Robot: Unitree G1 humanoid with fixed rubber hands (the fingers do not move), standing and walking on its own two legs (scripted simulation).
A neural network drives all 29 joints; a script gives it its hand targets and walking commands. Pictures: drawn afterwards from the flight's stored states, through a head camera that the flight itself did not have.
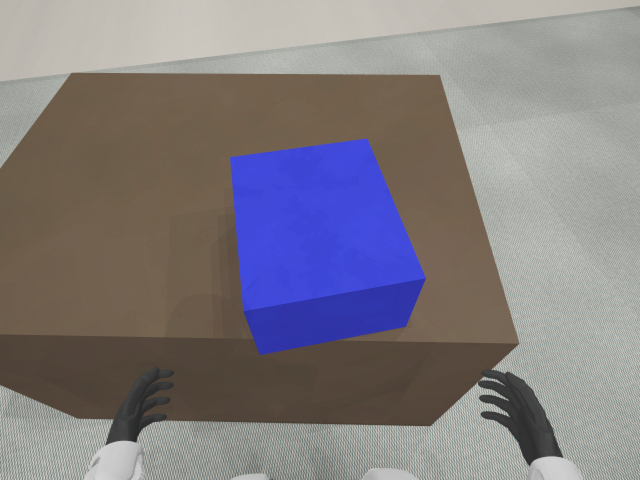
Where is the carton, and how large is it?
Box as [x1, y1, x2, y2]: [230, 139, 425, 354]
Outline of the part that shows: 367,139 230,157 243,311 260,354 405,326 425,277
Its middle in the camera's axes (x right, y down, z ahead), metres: -0.01 +0.00 +0.64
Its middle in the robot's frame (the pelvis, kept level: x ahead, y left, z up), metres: +0.46 +0.03 -0.05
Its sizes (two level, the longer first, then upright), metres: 0.292 0.241 0.155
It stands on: a pedestal, 0.64 m high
